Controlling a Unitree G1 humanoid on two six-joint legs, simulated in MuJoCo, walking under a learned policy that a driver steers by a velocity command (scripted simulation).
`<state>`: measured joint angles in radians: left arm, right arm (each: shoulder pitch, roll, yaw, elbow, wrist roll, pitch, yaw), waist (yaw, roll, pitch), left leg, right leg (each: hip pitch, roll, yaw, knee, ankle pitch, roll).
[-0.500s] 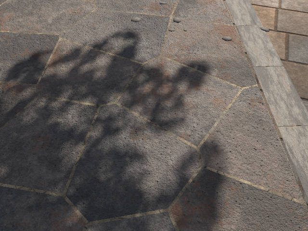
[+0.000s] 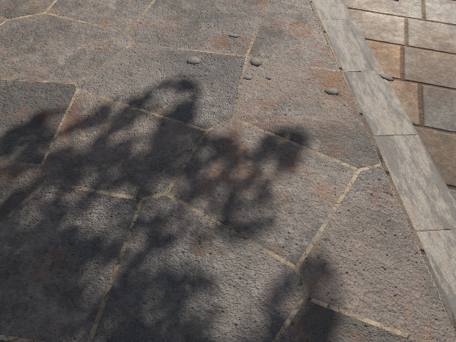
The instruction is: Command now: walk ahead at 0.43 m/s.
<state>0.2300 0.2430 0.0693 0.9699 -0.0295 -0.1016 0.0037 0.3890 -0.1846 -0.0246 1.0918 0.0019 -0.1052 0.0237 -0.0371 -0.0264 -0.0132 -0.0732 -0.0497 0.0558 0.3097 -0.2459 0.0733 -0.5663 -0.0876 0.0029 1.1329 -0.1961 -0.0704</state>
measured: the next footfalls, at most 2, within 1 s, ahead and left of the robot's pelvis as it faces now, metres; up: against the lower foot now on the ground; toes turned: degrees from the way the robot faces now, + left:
right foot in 0.32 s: +0.37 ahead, -0.14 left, +0.00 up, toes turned -2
left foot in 0.86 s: +0.66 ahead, +0.09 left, +0.00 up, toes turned +2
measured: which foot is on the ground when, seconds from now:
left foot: down 0.00-0.34, up 0.36-0.84, down 0.86-1.00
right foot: up 0.00-0.30, down 0.32-0.88, up 0.90-1.00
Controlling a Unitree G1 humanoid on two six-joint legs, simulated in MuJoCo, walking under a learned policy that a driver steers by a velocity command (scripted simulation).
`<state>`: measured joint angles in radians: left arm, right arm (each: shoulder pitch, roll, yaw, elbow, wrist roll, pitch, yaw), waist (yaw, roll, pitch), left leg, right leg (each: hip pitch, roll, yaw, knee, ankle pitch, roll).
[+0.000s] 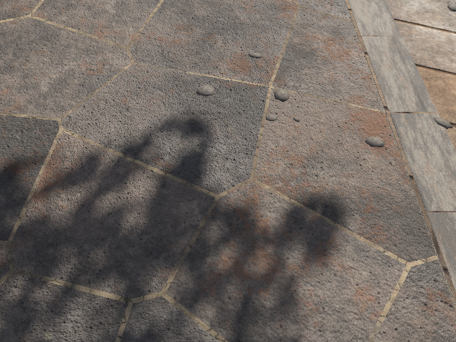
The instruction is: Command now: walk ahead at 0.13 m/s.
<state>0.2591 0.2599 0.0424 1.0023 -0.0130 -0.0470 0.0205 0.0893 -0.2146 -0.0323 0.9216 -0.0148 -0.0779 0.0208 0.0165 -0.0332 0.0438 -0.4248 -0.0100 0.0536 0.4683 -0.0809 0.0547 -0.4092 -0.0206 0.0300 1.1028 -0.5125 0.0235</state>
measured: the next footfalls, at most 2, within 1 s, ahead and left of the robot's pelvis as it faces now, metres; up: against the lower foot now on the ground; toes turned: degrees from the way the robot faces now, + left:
right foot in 0.20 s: +0.10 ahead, -0.15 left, +0.00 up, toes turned -1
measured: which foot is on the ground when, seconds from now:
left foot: down 0.00-0.98, up 1.00-1.00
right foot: up 0.00-0.18, down 0.20-1.00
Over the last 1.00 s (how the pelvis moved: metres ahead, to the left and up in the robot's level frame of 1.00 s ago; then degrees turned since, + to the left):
0.51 0.00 -0.02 0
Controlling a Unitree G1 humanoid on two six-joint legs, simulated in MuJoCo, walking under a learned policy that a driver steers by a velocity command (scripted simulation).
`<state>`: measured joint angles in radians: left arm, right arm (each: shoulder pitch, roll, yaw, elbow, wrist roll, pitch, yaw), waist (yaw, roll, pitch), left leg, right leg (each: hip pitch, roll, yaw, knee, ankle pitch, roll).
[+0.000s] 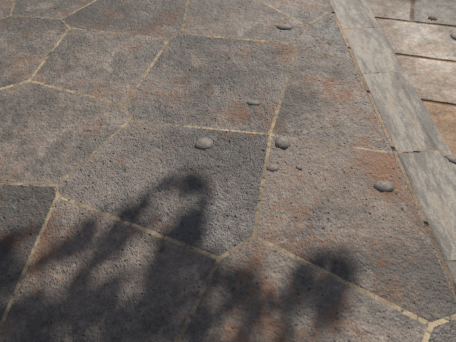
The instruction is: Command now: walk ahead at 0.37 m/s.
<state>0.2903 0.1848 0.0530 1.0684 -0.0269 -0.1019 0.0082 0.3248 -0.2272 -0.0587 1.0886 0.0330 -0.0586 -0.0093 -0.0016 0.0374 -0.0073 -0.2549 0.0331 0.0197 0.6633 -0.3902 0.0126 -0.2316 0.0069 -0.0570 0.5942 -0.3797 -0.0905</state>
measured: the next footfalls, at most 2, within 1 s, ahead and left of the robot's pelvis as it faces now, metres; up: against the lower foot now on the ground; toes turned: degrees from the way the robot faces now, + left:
left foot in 0.42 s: +0.37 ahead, +0.13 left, +0.00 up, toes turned +10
right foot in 0.88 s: +0.68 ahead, +0.02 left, +0.00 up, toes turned +27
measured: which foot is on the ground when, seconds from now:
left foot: up 0.00-0.40, down 0.42-0.90, up 0.92-1.00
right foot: down 0.00-0.44, up 0.46-0.86, down 0.88-1.00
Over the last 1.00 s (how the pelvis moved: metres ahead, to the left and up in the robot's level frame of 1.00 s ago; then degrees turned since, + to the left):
0.14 -0.04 -0.01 0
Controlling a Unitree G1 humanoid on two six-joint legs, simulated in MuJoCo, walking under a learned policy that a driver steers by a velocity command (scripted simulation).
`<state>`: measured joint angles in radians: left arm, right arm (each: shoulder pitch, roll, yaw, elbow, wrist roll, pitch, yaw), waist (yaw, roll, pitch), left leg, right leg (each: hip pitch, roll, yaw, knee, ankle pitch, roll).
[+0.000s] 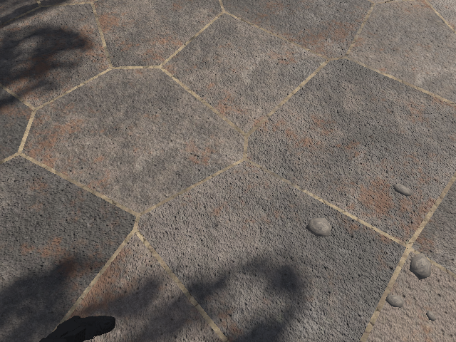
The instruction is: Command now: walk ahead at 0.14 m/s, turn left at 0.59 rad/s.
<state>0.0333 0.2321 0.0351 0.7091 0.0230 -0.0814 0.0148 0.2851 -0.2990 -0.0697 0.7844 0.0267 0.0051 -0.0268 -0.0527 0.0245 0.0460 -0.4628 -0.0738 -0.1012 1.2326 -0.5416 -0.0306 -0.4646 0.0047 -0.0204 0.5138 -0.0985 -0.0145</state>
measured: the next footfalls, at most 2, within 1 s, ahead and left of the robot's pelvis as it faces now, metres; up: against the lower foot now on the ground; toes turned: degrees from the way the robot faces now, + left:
left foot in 0.26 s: +0.10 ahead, +0.14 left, +0.00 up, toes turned +4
right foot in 0.62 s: +0.09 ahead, -0.11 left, +0.00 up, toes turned -9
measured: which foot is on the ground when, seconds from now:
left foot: up 0.00-0.24, down 0.26-0.62, up 0.64-1.00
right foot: down 0.00-0.28, up 0.30-0.60, down 0.62-1.00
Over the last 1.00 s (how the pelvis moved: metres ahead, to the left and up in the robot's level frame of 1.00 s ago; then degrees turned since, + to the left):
0.50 0.05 0.00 28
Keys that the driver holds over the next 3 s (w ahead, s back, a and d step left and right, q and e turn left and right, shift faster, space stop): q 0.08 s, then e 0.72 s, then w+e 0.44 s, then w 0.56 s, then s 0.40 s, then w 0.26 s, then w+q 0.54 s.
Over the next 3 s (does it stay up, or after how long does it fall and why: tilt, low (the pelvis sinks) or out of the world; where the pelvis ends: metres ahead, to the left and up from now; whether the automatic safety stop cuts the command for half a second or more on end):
stays up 0.69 -0.31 0.00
